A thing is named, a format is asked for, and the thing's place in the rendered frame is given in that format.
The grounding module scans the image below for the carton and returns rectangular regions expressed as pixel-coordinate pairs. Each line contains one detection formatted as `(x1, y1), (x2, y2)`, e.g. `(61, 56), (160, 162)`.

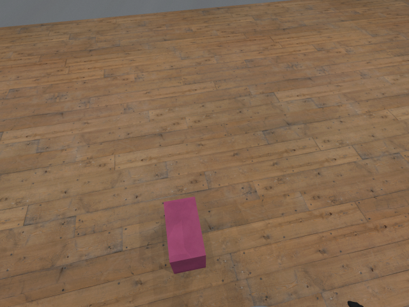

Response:
(164, 196), (206, 274)

